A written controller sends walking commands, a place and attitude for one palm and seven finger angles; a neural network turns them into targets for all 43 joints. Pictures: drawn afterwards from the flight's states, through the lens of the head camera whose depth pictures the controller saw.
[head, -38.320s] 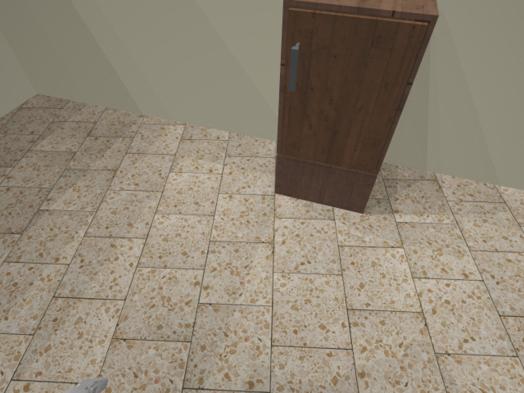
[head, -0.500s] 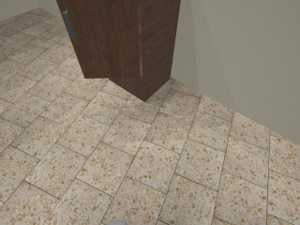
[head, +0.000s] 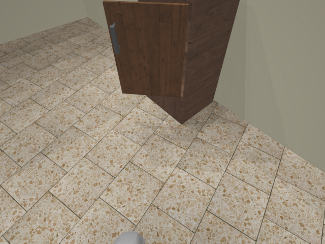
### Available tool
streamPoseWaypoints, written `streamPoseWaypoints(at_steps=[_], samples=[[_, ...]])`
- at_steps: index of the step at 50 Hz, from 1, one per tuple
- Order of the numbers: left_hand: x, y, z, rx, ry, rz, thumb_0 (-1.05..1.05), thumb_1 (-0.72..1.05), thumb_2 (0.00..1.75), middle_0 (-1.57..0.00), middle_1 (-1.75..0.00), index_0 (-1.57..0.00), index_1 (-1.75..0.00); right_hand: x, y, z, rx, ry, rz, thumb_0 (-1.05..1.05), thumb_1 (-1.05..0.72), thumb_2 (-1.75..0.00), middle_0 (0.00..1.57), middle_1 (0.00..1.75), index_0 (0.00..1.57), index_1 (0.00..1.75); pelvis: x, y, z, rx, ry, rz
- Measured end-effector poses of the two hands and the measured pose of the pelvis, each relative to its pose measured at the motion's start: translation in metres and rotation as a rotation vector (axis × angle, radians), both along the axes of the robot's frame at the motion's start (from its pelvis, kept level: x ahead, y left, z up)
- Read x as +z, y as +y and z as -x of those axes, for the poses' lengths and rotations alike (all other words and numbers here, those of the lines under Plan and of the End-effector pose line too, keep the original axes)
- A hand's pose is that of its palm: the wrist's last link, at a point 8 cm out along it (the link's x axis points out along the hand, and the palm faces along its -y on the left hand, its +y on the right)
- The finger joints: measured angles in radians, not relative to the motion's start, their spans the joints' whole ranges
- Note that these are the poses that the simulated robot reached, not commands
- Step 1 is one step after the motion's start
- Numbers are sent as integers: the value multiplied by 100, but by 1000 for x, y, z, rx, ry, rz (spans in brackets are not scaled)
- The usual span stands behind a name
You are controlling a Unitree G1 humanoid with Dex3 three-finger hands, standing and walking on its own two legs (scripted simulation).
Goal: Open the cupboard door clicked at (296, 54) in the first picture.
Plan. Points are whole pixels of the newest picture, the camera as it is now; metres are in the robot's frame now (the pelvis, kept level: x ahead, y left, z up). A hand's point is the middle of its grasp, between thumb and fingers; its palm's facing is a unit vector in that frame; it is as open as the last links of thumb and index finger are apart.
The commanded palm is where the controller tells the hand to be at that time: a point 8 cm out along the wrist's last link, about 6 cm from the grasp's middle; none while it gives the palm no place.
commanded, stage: take the last steps up to it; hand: left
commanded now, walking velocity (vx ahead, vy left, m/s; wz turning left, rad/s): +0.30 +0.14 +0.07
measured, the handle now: (115, 38) +1.07 +0.35 -0.05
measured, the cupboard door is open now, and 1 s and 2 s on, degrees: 42 42 42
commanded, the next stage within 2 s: come to a stop and stand still in 1.16 s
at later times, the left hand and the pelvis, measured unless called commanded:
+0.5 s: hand (86, 200) +0.26 +0.27 -0.16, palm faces +0.02 -0.98 -0.20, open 7.4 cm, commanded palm none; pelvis +0.16 +0.08 +0.00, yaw -1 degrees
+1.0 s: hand (86, 185) +0.32 +0.30 -0.19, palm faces +0.07 -0.98 -0.18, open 7.3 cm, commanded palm none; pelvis +0.35 +0.11 -0.02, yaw -1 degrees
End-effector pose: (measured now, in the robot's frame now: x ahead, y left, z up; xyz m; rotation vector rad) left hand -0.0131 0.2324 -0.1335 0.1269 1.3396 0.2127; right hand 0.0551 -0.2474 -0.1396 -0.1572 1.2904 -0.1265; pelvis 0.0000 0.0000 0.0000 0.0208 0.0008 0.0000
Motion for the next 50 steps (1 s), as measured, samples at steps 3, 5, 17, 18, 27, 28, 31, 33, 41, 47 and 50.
streamPoseWaypoints(at_steps=[3, 5, 17, 18, 27, 28, 31, 33, 41, 47, 50], samples=[[-2, 1, 10, 30, 68, 32, 0, 90, 90, -20, -30, -20, -30, 7, 11, -32, 29, -24, 6, 1, -91, -90, 20, 30, 20, 30, 3, 11, -17, 14, 10, -9], [-5, 6, 15, 55, 109, 51, 0, 90, 90, -20, -30, -20, -30, 9, 23, -57, 58, -42, 10, 1, -91, -90, 20, 30, 20, 30, 1, 21, -30, 21, 13, -9], [-25, 79, -94, 17, 90, 43, 1, 91, 90, -20, -30, -20, -29, 0, 97, -121, 30, -111, 32, 0, -93, -90, 20, 30, 20, 30, -11, 77, -102, -6, 1, 4], [-21, 83, -116, 3, 51, 36, 1, 91, 90, -20, -30, -20, -29, 1, 97, -118, 13, -96, 36, 0, -94, -90, 21, 30, 21, 30, -8, 79, -108, -9, 2, 2], [10, 80, -295, -133, -232, -3, 0, 91, 90, -19, -30, -20, -29, -8, 95, -82, -86, 121, -5, 0, -93, -90, 21, 30, 20, 30, -3, 78, -171, -22, -7, -18], [12, 76, -311, -148, -251, -6, 0, 91, 90, -19, -30, -20, -29, -11, 95, -80, -97, 144, -13, 0, -93, -90, 21, 30, 20, 30, -4, 76, -179, -25, -9, -19], [9, 65, -352, -178, -308, -16, 0, 91, 90, -20, -30, -20, -29, -23, 92, -81, -124, 204, -35, 0, -92, -90, 20, 30, 20, 30, -15, 67, -205, -28, -15, -21], [8, 60, -364, -176, -318, -11, 0, 91, 90, -20, -30, -20, -29, -25, 89, -92, -128, 229, -41, 1, -92, -90, 20, 30, 20, 30, -16, 64, -218, -21, -23, -1], [3, 71, -344, -62, -154, -3, -2, 95, 90, -20, -30, -21, -30, -2, 87, -211, -86, 93, -17, 1, -92, -90, 20, 30, 20, 30, 2, 70, -274, -13, 0, 14], [-12, 101, -323, 1, 21, 22, -1, 94, 90, -20, -30, -20, -30, 5, 107, -325, 2, -60, 5, 1, -92, -90, 20, 30, 20, 30, -2, 95, -325, -11, -4, 25], [-29, 117, -322, 14, 104, 39, -1, 92, 90, -20, -30, -20, -30, -1, 119, -373, 23, -150, 37, 1, -91, -90, 20, 30, 20, 30, -17, 113, -351, -25, -9, 38]])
